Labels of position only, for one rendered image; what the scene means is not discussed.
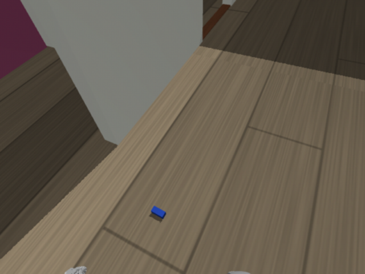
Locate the small box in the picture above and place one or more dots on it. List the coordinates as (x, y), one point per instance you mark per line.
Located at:
(160, 213)

